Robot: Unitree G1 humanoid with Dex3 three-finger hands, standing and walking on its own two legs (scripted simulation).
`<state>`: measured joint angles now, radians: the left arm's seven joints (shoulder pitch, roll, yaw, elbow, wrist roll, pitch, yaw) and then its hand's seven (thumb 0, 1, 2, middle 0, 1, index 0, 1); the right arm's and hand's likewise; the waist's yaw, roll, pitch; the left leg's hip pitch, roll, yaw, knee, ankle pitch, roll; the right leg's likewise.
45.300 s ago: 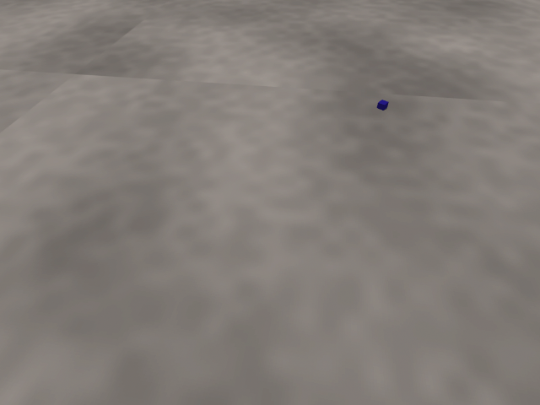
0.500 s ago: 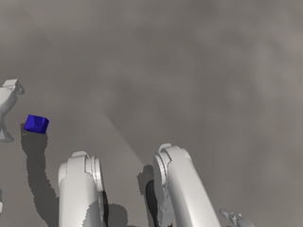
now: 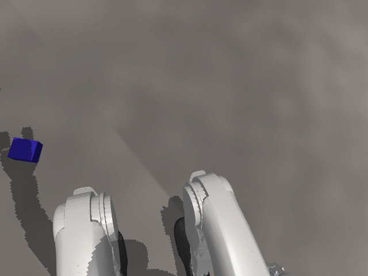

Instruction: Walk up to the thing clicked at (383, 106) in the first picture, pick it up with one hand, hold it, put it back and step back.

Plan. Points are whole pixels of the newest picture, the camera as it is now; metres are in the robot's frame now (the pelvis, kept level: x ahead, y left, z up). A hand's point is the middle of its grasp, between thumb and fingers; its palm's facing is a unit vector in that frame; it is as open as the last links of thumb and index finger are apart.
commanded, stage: home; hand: left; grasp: from above
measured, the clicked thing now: (26, 150) +0.44 +0.35 -0.32
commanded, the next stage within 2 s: none
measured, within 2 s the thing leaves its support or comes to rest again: neither
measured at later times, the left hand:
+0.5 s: hand out of the picture +0.27 +0.30 +0.07, palm faces -0.17 -0.73 -0.67, open 8.0 cm
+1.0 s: hand out of the picture +0.22 +0.23 +0.28, palm faces +0.22 -0.95 -0.24, open 7.4 cm
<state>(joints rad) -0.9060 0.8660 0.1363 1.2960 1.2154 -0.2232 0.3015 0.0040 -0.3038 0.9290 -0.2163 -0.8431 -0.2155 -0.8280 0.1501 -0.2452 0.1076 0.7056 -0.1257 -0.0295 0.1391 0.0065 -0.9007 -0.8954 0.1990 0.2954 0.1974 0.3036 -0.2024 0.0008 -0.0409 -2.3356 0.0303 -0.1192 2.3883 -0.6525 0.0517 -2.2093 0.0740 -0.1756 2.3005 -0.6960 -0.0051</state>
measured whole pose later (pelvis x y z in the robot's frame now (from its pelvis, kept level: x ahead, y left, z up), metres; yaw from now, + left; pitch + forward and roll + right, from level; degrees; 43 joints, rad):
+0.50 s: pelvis +0.00 +0.00 +0.18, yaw +7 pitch +29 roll -6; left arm -0.15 0.49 0.05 0.44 0.42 0.08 0.03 0.01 0.77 0.85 -0.21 -0.30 -0.21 -0.30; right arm 0.07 -0.27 0.00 0.60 0.04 -0.04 0.01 0.01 -0.91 -0.90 0.20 0.30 0.20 0.30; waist -0.04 0.02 -0.18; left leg -1.73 0.01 -0.06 1.82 -0.60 0.03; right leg -1.64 0.06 -0.09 1.77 -0.64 -0.01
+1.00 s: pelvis +0.07 +0.01 +0.35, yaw +11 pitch +15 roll -4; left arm 0.37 0.26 0.04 0.00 -0.06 0.40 0.07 0.01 0.90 0.90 -0.21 -0.30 -0.21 -0.29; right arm 0.28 -0.21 0.07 0.53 0.04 -0.15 -0.16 0.02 -0.90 -0.90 0.20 0.30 0.20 0.30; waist -0.07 0.05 -0.17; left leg -0.91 0.00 -0.06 1.14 -0.50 0.02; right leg -0.81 0.06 -0.05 1.06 -0.51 -0.01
